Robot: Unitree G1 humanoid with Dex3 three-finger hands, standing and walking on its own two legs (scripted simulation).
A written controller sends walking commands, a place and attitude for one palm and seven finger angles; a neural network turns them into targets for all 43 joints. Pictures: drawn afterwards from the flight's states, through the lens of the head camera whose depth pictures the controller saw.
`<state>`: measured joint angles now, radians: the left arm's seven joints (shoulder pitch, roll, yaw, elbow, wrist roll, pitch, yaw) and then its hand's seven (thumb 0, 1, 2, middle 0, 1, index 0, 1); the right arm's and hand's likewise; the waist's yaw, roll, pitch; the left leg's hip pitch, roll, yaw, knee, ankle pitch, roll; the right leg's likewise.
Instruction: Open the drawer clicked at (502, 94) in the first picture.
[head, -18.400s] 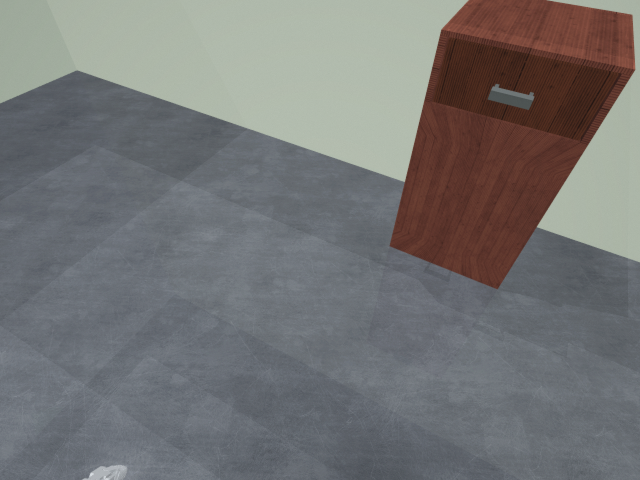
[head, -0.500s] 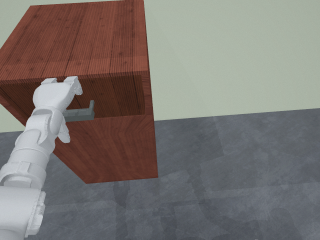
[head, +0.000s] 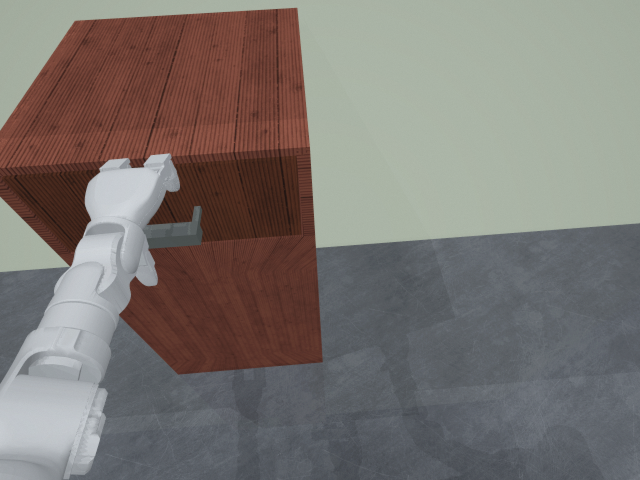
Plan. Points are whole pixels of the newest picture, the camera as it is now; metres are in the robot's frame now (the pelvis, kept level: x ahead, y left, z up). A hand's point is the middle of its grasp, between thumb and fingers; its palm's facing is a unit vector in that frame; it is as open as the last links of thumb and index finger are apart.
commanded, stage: move the hooked fingers above the handle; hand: left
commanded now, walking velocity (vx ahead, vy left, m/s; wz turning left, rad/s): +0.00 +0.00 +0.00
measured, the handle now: (167, 224) +0.48 +0.26 +0.01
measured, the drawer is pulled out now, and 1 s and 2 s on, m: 0.00 0.00 0.00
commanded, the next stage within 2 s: none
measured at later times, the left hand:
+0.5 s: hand (147, 217) +0.43 +0.25 +0.08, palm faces +0.00 +0.00 -1.00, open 13.7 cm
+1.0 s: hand (142, 228) +0.42 +0.25 +0.07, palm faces -0.05 +0.00 -1.00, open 13.8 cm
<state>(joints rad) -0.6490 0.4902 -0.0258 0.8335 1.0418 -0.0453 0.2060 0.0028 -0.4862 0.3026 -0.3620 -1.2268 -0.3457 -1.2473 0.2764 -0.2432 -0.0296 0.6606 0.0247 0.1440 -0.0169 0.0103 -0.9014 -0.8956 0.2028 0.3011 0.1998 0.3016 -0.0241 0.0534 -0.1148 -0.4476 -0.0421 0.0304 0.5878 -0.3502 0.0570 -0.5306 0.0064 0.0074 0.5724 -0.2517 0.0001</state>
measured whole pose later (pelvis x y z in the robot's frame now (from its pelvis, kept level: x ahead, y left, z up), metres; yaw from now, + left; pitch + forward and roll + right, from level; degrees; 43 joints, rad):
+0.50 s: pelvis +0.00 -0.01 +0.00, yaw +1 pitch +12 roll +0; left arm -0.66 0.49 -0.05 0.81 1.02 -0.02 0.19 0.00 -0.49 0.30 -0.32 -1.20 -0.33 -1.23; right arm 0.28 -0.26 -0.04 0.67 0.02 0.14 -0.02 0.01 -0.90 -0.90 0.20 0.30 0.20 0.30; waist -0.01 0.06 -0.11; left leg -0.43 -0.04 0.01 0.58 -0.35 0.04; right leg -0.52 0.01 -0.01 0.57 -0.26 -0.02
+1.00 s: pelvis +0.00 -0.01 +0.00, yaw +2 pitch +11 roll +0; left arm -0.63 0.50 -0.08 0.80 1.00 -0.01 0.15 0.00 -0.49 0.30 -0.32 -1.20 -0.31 -1.20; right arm 0.27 -0.27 -0.05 0.68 0.03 0.13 -0.03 0.01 -0.90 -0.90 0.20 0.30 0.20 0.30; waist -0.01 0.06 -0.11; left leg -0.43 -0.04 0.00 0.58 -0.35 0.04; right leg -0.51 0.01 -0.02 0.57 -0.26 -0.02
